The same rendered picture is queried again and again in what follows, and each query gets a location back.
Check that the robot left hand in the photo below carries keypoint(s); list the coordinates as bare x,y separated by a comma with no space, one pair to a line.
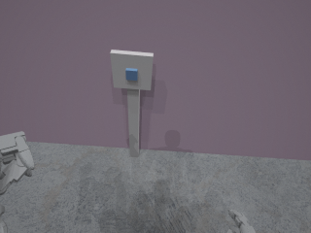
15,152

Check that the panel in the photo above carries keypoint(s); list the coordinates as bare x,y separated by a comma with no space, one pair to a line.
143,62

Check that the robot right hand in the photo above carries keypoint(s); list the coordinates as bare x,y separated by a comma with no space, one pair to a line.
241,222

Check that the button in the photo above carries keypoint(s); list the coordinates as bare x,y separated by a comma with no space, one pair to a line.
131,74

